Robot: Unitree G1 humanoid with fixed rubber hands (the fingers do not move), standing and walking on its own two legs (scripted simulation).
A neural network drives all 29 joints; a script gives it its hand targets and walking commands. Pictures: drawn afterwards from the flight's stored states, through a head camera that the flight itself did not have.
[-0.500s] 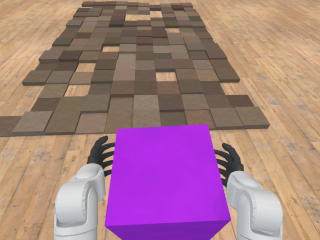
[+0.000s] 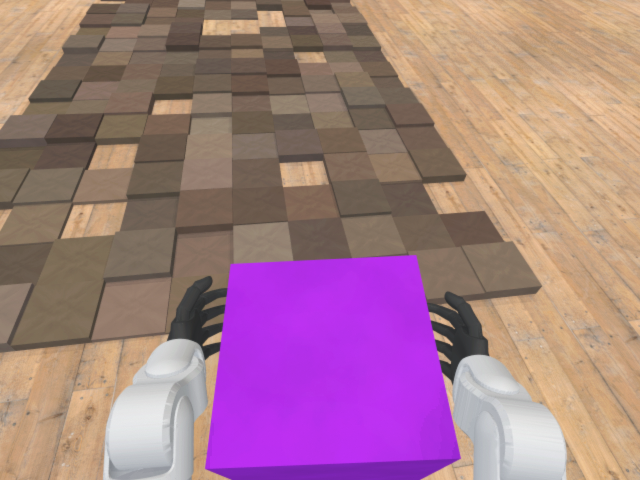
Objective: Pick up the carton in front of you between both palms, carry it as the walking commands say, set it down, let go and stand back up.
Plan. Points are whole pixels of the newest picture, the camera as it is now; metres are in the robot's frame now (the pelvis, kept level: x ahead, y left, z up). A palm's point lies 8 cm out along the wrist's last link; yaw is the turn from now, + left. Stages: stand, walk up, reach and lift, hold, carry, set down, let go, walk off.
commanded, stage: carry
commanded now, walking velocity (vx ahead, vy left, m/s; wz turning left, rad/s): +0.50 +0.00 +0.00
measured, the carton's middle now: (329, 382) +0.24 -0.01 +0.00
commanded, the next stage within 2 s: none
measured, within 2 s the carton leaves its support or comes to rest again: neither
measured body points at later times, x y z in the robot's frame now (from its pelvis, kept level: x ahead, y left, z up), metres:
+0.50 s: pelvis +0.34 -0.03 +0.00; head +0.35 -0.04 +0.45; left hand +0.63 +0.14 +0.11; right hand +0.64 -0.17 +0.10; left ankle +0.47 +0.12 -0.70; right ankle +0.24 -0.11 -0.75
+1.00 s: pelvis +0.68 +0.02 -0.01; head +0.76 +0.04 +0.43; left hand +1.06 +0.18 +0.12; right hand +1.06 -0.13 +0.13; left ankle +0.58 +0.08 -0.75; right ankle +0.80 -0.10 -0.69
